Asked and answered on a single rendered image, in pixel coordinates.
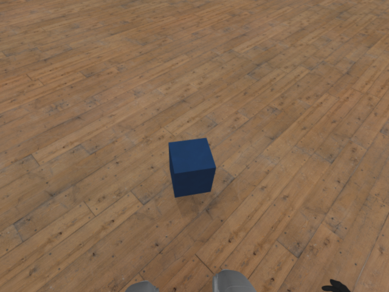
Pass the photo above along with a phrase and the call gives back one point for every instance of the carton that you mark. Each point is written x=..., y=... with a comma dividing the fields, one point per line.
x=192, y=167

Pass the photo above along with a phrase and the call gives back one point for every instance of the right robot thigh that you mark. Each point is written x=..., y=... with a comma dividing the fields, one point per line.
x=231, y=281

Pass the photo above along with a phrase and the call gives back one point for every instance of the robot right hand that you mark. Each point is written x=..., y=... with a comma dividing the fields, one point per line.
x=336, y=287

